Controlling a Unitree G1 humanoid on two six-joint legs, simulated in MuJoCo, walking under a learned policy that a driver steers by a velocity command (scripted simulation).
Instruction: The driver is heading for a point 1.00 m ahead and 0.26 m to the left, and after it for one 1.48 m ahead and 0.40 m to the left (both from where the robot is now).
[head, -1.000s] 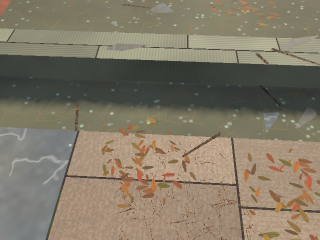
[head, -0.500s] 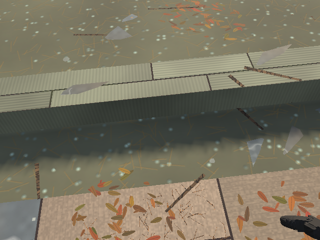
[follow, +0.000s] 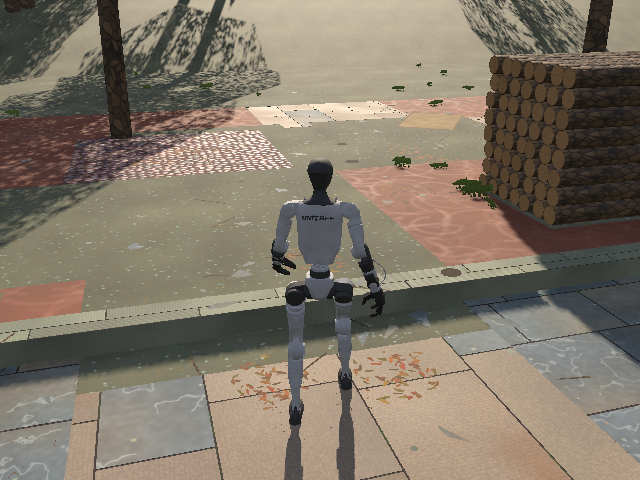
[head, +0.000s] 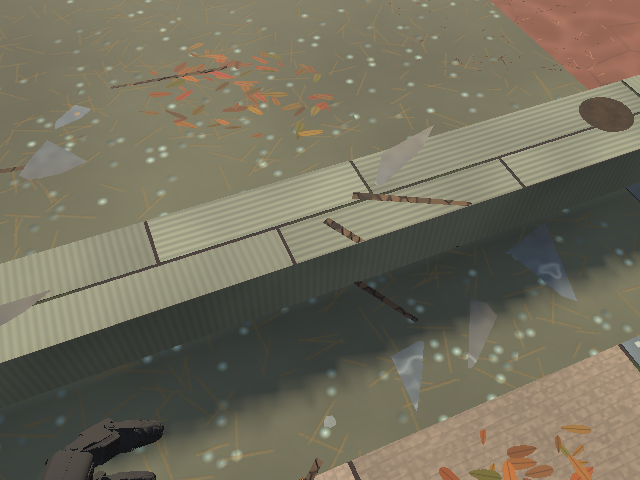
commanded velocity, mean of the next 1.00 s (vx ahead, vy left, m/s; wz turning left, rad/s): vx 0.09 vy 0.00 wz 0.45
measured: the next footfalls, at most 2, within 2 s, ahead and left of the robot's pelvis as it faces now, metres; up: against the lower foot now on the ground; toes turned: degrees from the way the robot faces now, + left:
right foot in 0.04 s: +0.20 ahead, -0.13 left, +0.00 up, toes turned +2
left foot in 0.44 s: +0.14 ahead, +0.09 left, +0.00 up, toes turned +16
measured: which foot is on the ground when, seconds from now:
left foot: down 0.00-0.06, up 0.08-0.42, down 0.44-0.90, up 0.92-1.00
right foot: up 0.00-0.02, down 0.04-0.44, up 0.46-0.88, down 0.90-1.00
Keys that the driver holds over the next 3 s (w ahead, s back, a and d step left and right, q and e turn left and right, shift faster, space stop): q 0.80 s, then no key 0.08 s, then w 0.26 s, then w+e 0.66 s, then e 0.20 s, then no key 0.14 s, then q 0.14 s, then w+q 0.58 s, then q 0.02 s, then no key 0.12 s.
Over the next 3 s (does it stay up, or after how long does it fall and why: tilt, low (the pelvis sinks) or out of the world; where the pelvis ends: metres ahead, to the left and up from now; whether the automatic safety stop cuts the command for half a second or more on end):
stays up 0.84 0.17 0.08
